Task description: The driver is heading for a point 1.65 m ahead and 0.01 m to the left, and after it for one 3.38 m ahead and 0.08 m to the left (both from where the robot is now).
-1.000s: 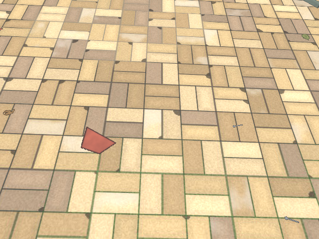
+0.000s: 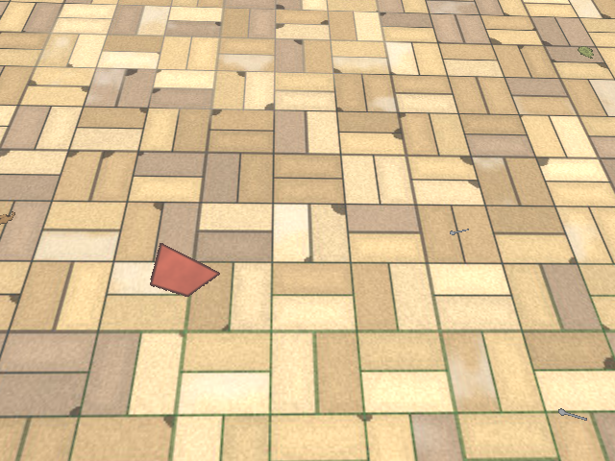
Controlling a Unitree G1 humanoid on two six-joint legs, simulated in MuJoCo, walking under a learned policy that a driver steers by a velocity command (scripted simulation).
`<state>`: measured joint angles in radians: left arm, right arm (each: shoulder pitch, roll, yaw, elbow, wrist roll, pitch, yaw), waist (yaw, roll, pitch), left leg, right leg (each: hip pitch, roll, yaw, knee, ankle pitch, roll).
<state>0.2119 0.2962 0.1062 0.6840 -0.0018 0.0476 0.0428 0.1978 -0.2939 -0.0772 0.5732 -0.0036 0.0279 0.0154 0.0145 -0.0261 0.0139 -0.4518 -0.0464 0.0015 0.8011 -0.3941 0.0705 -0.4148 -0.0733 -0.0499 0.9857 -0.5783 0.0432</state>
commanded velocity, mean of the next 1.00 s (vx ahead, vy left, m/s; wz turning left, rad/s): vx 0.28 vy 0.00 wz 0.16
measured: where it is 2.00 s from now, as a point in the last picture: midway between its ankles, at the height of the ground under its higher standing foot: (304, 307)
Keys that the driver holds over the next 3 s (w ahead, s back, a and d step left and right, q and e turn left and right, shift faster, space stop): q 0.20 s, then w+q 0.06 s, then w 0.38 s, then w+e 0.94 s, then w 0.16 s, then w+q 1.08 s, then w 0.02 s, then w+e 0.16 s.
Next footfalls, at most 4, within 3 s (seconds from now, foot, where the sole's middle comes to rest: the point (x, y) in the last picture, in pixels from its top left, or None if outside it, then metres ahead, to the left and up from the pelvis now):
0.46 right None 0.12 -0.12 -0.74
0.86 left None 0.31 0.20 -0.74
1.34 right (329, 380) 0.64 -0.04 -0.74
1.86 left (275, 262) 0.95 0.09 -0.74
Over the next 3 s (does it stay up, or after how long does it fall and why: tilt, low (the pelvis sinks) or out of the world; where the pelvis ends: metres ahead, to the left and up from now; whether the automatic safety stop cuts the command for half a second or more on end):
stays up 1.36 0.06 0.02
